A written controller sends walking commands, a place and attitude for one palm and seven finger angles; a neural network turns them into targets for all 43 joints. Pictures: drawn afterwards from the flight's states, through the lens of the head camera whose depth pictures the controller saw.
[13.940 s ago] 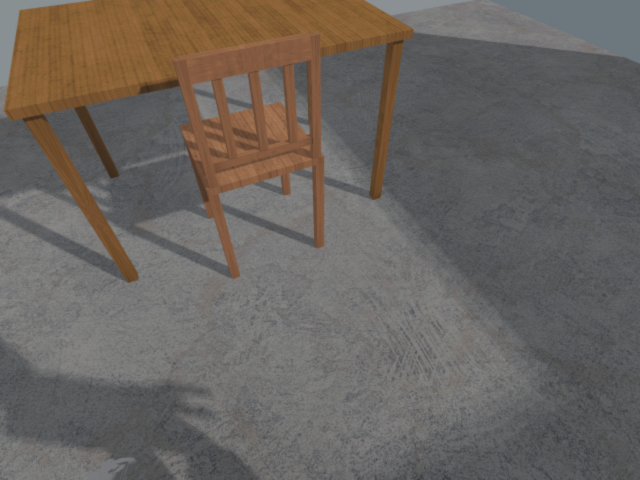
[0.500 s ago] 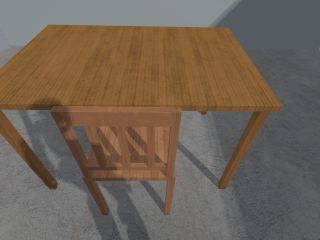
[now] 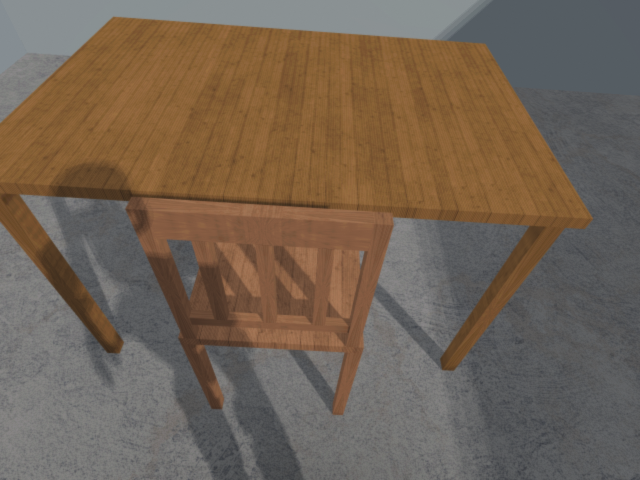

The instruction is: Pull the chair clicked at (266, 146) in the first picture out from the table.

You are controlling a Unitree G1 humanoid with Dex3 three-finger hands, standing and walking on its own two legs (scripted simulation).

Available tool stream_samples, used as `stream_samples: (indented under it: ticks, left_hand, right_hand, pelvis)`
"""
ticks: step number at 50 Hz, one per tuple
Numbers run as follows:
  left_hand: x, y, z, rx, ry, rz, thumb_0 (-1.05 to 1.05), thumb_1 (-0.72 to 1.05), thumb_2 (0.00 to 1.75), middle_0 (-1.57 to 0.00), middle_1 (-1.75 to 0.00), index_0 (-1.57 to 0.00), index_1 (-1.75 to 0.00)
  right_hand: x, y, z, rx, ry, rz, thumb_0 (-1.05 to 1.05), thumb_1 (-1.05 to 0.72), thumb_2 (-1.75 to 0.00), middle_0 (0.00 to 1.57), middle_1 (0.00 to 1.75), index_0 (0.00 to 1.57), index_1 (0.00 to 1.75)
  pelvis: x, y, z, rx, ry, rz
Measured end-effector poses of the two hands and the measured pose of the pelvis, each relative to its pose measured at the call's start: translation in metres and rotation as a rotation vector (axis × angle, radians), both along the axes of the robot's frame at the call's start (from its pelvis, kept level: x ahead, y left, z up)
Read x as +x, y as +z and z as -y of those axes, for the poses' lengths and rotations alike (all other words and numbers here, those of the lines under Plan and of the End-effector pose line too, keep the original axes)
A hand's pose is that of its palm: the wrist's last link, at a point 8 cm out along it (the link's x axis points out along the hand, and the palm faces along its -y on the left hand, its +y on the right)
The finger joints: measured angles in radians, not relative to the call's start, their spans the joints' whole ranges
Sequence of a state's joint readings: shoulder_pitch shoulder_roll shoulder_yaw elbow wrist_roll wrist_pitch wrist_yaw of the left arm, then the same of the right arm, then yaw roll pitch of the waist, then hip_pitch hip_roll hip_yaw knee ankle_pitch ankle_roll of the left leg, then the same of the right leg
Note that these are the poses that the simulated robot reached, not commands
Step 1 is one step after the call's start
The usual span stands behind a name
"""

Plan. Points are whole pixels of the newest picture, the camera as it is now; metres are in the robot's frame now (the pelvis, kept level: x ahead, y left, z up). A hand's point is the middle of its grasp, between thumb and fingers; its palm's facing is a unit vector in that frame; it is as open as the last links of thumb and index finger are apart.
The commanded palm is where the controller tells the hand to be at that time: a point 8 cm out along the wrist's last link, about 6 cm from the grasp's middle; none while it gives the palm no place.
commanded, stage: look again from close up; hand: left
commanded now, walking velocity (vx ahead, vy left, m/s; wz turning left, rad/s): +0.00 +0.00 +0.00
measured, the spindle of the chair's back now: (267, 283) +0.45 +0.12 -0.10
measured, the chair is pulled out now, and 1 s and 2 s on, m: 0.00 0.00 0.00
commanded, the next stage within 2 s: shuffle to correct the standing spot in 0.86 s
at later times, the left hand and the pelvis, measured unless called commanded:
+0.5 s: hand out of the picture +0.03 +0.17 -0.18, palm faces +0.00 -0.99 -0.17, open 7.3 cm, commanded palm none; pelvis +0.03 +0.01 +0.00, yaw -1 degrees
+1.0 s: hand out of the picture +0.02 +0.18 -0.18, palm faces +0.00 -0.99 -0.17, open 7.3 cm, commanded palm none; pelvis +0.04 +0.01 +0.00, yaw +0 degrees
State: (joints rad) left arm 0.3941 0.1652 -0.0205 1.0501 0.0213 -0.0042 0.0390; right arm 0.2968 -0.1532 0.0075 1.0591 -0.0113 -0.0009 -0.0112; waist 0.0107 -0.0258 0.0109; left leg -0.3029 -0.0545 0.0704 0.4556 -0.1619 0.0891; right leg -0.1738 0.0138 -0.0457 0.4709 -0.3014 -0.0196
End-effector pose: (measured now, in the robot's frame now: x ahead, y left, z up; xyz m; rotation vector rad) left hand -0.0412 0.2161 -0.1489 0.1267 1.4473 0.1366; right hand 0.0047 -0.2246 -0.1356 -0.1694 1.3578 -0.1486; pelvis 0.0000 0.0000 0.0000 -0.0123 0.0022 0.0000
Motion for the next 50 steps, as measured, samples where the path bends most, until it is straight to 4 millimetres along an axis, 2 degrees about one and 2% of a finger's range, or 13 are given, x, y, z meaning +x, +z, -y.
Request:
stream_samples:
  ticks: [7,15,22,28,39,50]
  left_hand:
    - [0.004,0.001,0.003,-0.011,0.007,-0.027,0.0,0.91,0.9,-0.2,-0.3,-0.2,-0.3]
    - [0.031,-0.001,0.002,-0.011,-0.007,0.009,0.0,0.91,0.9,-0.2,-0.3,-0.2,-0.3]
    - [0.058,-0.001,-0.003,-0.004,-0.025,0.051,0.0,0.91,0.9,-0.2,-0.3,-0.2,-0.3]
    - [0.07,0.001,-0.007,0.005,-0.034,0.062,0.0,0.91,0.9,-0.2,-0.3,-0.2,-0.3]
    - [0.071,0.001,-0.012,0.009,-0.031,0.048,0.0,0.91,0.9,-0.2,-0.3,-0.2,-0.3]
    - [0.056,0.002,-0.01,-0.002,-0.017,0.014,0.0,0.91,0.9,-0.2,-0.3,-0.2,-0.3]
  right_hand:
    - [0.025,0.002,0.0,-0.009,0.013,0.02,0.01,-0.92,-0.89,0.2,0.3,0.2,0.3]
    - [0.046,0.003,0.0,-0.017,0.014,0.051,0.01,-0.92,-0.89,0.2,0.3,0.2,0.3]
    - [0.051,0.003,-0.002,-0.017,0.011,0.044,0.0,-0.92,-0.89,0.2,0.3,0.2,0.3]
    - [0.045,0.003,-0.004,-0.013,0.001,0.016,0.0,-0.92,-0.89,0.2,0.3,0.2,0.3]
    - [0.037,0.002,-0.009,-0.009,-0.011,-0.019,0.0,-0.92,-0.89,0.2,0.3,0.2,0.3]
    - [0.036,0.002,-0.012,-0.006,-0.006,-0.027,0.0,-0.92,-0.89,0.2,0.3,0.2,0.3]
  pelvis:
    - [0.012,0.002,-0.003,0.005,-0.001,-0.004]
    - [0.025,0.002,-0.004,0.007,-0.007,0.006]
    - [0.031,0.003,-0.006,0.011,-0.009,0.008]
    - [0.035,0.004,-0.007,0.013,-0.01,0.005]
    - [0.039,0.004,-0.009,0.012,-0.009,0.012]
    - [0.038,0.005,-0.012,0.014,-0.005,0.011]
